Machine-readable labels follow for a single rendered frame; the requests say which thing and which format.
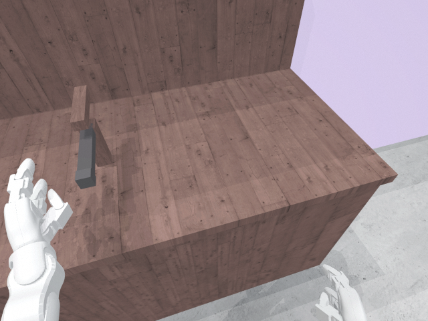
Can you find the left robot forearm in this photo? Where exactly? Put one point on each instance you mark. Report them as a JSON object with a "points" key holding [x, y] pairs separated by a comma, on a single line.
{"points": [[34, 284]]}

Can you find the counter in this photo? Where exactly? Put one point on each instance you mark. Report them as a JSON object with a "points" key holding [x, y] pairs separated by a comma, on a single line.
{"points": [[218, 169]]}

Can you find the tap lever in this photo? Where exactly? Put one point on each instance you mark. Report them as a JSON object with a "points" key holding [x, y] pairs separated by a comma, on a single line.
{"points": [[85, 174]]}

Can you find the robot left hand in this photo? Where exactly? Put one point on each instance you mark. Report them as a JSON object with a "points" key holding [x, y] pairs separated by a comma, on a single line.
{"points": [[24, 220]]}

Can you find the robot right hand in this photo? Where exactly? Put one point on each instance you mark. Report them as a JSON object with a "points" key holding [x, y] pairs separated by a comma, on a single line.
{"points": [[346, 301]]}

